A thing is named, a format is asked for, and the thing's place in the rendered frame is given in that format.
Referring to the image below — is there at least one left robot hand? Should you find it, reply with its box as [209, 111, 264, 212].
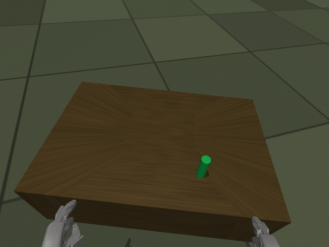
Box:
[42, 200, 83, 247]

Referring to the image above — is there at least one can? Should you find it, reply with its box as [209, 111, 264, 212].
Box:
[196, 155, 211, 179]

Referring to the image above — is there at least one right robot hand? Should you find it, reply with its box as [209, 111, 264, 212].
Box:
[251, 216, 280, 247]

